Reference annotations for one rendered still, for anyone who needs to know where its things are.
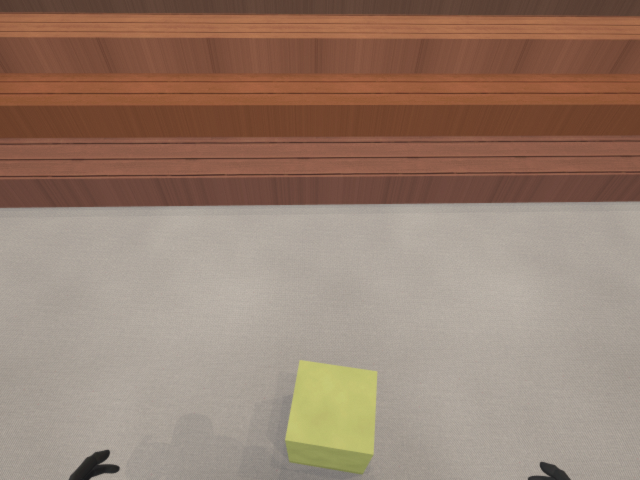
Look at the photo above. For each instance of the left robot hand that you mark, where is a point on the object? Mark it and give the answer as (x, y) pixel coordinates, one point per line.
(90, 468)

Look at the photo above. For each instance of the carton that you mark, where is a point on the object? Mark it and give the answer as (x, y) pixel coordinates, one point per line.
(332, 417)

